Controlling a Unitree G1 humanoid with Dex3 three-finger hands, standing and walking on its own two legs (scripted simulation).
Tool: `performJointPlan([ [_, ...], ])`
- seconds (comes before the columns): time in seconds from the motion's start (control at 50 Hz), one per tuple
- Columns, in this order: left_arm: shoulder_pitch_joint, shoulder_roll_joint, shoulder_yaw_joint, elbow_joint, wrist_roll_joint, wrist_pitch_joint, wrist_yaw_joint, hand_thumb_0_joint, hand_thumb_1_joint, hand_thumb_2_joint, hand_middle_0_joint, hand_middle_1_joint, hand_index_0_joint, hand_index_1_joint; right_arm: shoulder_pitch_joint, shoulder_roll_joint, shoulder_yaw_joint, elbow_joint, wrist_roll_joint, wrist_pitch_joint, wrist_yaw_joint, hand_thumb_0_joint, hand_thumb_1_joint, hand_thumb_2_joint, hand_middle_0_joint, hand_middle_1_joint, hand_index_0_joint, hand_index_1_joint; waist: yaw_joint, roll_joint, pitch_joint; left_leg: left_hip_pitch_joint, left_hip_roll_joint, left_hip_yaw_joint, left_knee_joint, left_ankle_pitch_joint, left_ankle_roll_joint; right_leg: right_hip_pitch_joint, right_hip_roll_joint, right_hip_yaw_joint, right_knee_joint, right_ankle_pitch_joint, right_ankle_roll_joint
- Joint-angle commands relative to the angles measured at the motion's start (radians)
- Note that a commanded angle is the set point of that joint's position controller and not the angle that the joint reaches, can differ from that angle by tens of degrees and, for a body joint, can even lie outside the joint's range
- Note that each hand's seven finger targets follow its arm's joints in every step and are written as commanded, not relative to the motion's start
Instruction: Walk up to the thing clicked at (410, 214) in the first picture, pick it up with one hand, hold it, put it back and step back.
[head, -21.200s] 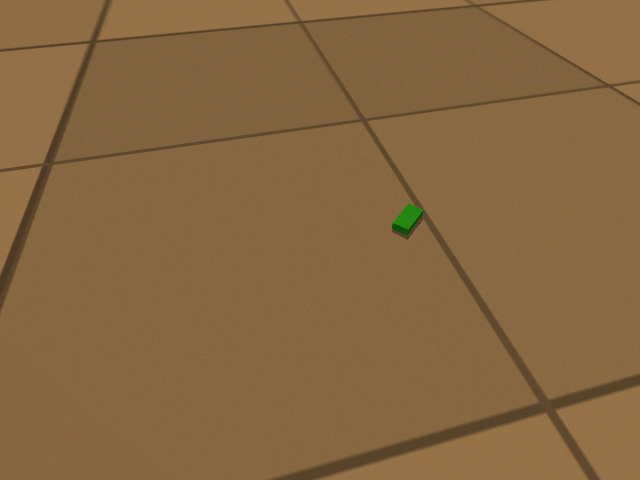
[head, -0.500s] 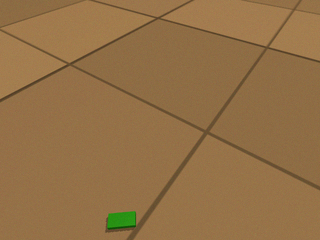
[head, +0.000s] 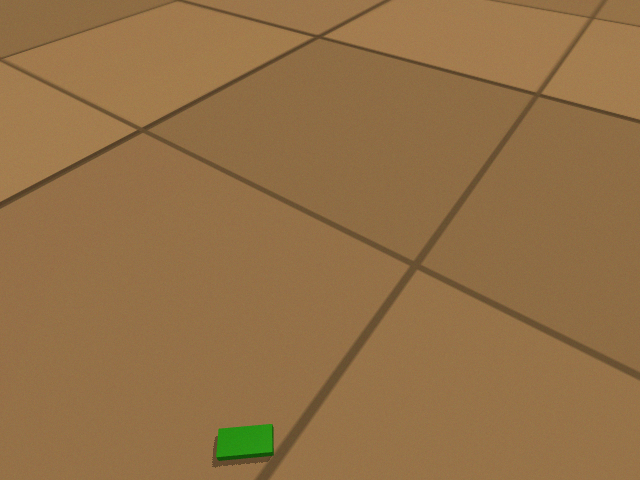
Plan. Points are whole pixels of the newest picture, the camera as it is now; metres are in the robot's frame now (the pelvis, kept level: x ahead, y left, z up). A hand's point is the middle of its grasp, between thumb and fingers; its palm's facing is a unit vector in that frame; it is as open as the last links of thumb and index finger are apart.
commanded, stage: stand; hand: left
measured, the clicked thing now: (245, 442) +0.41 +0.24 -0.76
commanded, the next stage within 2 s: none
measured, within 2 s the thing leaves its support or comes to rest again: neither
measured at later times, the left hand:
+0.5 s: hand out of the picture +0.07 +0.25 -0.16, palm faces -0.04 -0.94 -0.35, open 7.4 cm
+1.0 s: hand out of the picture +0.06 +0.25 -0.16, palm faces -0.04 -0.94 -0.34, open 7.4 cm
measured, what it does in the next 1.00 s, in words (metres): stands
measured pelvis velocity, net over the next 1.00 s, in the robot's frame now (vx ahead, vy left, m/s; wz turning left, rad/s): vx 0.00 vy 0.00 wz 0.00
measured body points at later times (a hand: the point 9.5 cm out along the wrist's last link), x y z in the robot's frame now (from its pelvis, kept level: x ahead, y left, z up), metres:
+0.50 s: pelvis +0.00 +0.00 +0.00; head +0.00 +0.00 +0.45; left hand +0.07 +0.30 -0.13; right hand +0.07 -0.31 -0.13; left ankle -0.01 +0.13 -0.75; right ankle -0.01 -0.15 -0.75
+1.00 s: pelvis +0.00 +0.00 +0.00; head +0.01 +0.00 +0.45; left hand +0.07 +0.30 -0.13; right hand +0.07 -0.30 -0.13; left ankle -0.01 +0.13 -0.75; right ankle -0.01 -0.15 -0.75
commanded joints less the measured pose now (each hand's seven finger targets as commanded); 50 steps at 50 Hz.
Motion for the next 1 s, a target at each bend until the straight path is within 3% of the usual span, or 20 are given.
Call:
performJointPlan([
  [0.0,-0.036,0.219,0.043,-0.055,-0.003,-0.025,0.013,0.0,0.9,0.9,-0.2,-0.3,-0.2,-0.3,-0.035,-0.212,-0.039,-0.059,0.005,-0.017,-0.02,0.0,-0.9,-0.9,0.2,0.3,0.2,0.3,-0.005,0.0,-0.073,0.031,0.105,-0.081,-0.048,0.165,0.03,-0.017,-0.091,0.057,-0.045,0.208,-0.052],
  [0.1,-0.04,0.22,0.044,-0.053,-0.003,-0.024,0.014,0.0,0.9,0.9,-0.2,-0.3,-0.2,-0.3,-0.032,-0.209,-0.038,-0.06,0.004,-0.016,-0.019,0.0,-0.9,-0.9,0.2,0.3,0.2,0.3,-0.007,-0.004,-0.059,0.025,0.104,-0.083,-0.056,0.134,0.029,-0.027,-0.089,0.056,-0.05,0.17,-0.053],
  [0.38,-0.032,0.221,0.045,-0.056,-0.003,-0.026,0.013,0.0,0.9,0.9,-0.2,-0.3,-0.2,-0.3,-0.03,-0.213,-0.04,-0.062,0.004,-0.016,-0.019,0.0,-0.9,-0.9,0.2,0.3,0.2,0.3,-0.005,0.001,-0.074,0.044,0.109,-0.081,-0.046,0.159,0.032,-0.03,-0.088,0.058,-0.044,0.193,-0.056],
  [0.6,-0.033,0.219,0.044,-0.054,-0.005,-0.023,0.01,0.0,0.9,0.9,-0.2,-0.3,-0.2,-0.3,-0.023,-0.213,-0.038,-0.057,0.003,-0.017,-0.018,0.0,-0.9,-0.9,0.2,0.3,0.2,0.3,-0.003,0.005,-0.042,0.005,0.102,-0.085,-0.071,0.08,0.028,-0.033,-0.085,0.061,-0.059,0.125,-0.055],
  [0.98,-0.025,0.213,0.039,-0.055,-0.003,-0.028,0.012,0.0,0.9,0.9,-0.2,-0.3,-0.2,-0.3,-0.013,-0.217,-0.04,-0.055,0.006,-0.017,-0.019,0.0,-0.9,-0.9,0.2,0.3,0.2,0.3,-0.005,0.009,-0.072,0.034,0.107,-0.086,-0.047,0.155,0.034,-0.027,-0.089,0.057,-0.048,0.189,-0.054],
])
